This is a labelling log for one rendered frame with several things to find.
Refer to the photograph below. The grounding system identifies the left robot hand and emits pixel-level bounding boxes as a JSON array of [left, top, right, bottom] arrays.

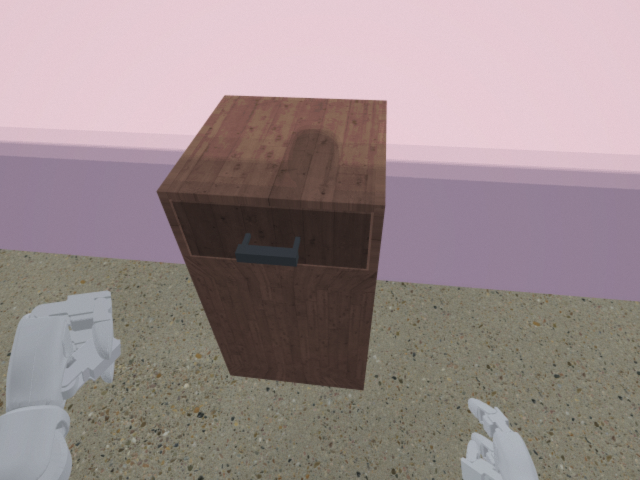
[[6, 290, 121, 413]]

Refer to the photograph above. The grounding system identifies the left robot forearm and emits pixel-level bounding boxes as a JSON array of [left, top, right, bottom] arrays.
[[0, 405, 72, 480]]

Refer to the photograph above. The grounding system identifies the cabinet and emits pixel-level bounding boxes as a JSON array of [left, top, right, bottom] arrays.
[[156, 95, 387, 390]]

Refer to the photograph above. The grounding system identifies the right robot hand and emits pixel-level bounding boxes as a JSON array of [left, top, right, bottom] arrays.
[[461, 398, 539, 480]]

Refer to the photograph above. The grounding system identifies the handle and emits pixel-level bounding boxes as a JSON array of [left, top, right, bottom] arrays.
[[235, 233, 300, 267]]

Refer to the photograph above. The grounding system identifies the drawer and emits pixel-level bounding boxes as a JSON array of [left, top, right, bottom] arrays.
[[172, 200, 371, 269]]

